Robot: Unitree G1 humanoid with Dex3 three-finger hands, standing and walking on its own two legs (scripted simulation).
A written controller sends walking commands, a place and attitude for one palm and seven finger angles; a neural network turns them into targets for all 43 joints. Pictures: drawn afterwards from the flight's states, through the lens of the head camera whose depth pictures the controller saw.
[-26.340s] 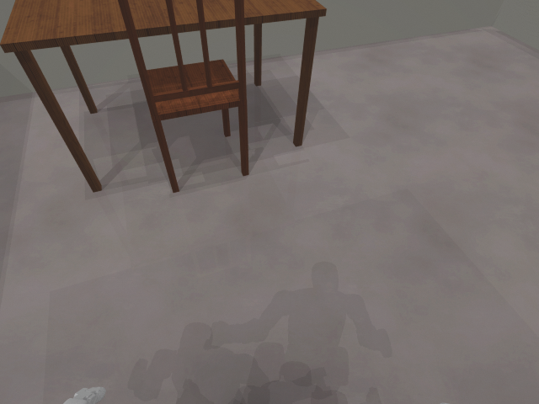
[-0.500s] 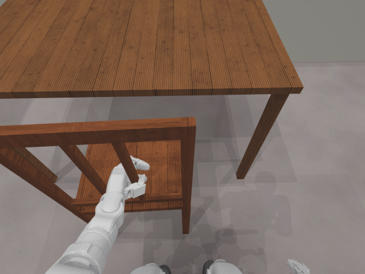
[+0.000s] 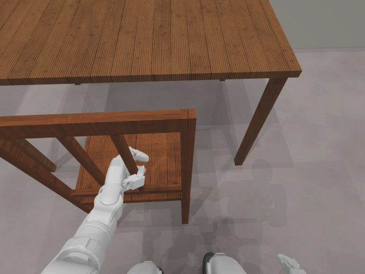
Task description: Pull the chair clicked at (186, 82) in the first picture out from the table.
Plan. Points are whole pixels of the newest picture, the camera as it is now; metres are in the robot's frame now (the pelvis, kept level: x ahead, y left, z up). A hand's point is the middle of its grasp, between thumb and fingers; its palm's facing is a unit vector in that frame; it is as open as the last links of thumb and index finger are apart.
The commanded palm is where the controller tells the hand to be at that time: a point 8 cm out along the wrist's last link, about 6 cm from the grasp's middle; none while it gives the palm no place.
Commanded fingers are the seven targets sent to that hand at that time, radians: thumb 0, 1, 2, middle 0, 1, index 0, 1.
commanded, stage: step backward, pulling the chair out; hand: left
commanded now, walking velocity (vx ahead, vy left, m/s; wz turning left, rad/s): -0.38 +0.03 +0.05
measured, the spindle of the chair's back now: (92, 168) +0.35 +0.24 -0.05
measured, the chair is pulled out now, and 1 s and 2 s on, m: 0.19 0.33 0.58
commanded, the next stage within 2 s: stop walking, hand still on the chair in 1.86 s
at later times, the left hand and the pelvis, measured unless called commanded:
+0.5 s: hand (135, 198) +0.28 +0.12 -0.06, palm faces -0.04 -0.98 -0.19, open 5.2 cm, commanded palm +0.26 +0.18 -0.05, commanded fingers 0.00 0.90 0.90 -0.50 -1.45 -0.50 -1.45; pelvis -0.06 +0.00 +0.01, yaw -2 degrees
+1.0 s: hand (128, 241) +0.19 +0.12 -0.06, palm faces -0.06 -0.98 -0.19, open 5.2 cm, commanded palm +0.17 +0.18 -0.06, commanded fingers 0.00 0.90 0.90 -0.50 -1.45 -0.50 -1.45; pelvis -0.14 +0.00 +0.01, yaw -2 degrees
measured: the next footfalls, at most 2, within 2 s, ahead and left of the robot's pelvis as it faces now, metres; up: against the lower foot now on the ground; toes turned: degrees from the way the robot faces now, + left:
right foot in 0.40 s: +0.01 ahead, -0.12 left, +0.00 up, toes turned -2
left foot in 0.72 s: -0.13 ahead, +0.14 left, +0.00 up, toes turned -1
